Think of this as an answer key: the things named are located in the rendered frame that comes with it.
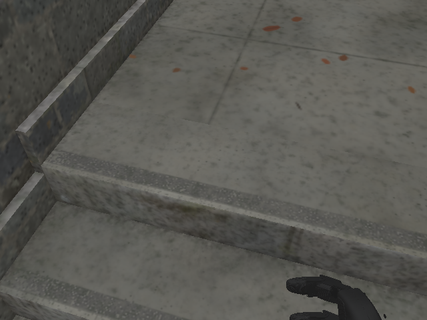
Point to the stairs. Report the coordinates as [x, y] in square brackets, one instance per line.
[110, 252]

